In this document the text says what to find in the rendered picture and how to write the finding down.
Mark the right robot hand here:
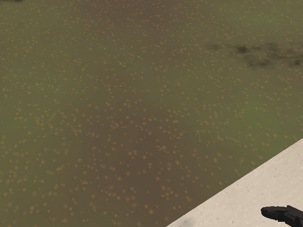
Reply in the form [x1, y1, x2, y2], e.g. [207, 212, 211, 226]
[260, 205, 303, 227]

